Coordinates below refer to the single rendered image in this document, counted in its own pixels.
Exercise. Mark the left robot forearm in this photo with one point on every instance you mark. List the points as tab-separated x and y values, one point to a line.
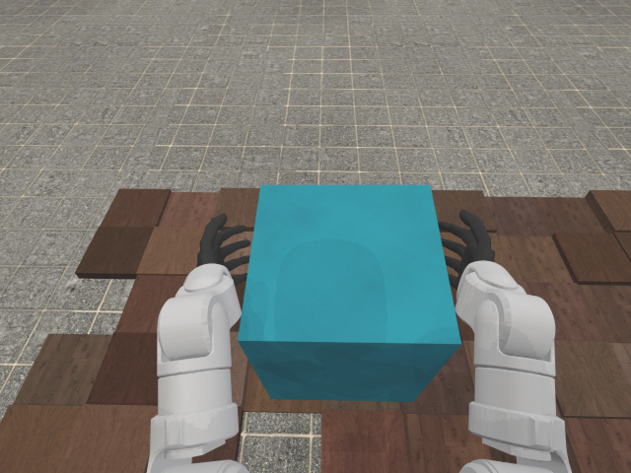
195	409

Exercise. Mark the right robot forearm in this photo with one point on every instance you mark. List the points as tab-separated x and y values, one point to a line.
514	408

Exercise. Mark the carton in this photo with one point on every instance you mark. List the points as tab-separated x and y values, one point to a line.
347	294

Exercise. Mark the robot right hand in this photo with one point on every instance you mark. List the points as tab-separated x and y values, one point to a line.
478	244

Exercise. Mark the robot left hand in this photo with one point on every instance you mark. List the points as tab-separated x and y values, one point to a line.
211	252

